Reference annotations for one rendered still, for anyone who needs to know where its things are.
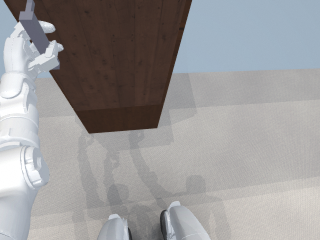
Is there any handle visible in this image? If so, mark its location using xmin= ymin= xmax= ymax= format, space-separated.
xmin=18 ymin=0 xmax=60 ymax=70

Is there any robot right shin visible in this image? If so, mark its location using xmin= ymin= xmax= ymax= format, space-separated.
xmin=165 ymin=201 xmax=180 ymax=240

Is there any robot left upper arm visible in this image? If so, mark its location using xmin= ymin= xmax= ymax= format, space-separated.
xmin=0 ymin=145 xmax=50 ymax=240

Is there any robot shin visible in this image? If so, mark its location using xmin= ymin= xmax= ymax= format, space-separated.
xmin=165 ymin=201 xmax=180 ymax=240
xmin=108 ymin=214 xmax=121 ymax=220

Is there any robot left forearm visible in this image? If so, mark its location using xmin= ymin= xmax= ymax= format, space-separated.
xmin=0 ymin=71 xmax=40 ymax=152

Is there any robot left shin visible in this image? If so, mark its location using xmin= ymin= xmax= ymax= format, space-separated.
xmin=108 ymin=214 xmax=121 ymax=220

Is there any left robot hand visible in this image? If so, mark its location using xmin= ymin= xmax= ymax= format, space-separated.
xmin=3 ymin=20 xmax=64 ymax=82

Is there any cupboard door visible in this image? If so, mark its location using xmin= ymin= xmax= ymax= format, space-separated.
xmin=7 ymin=0 xmax=186 ymax=111

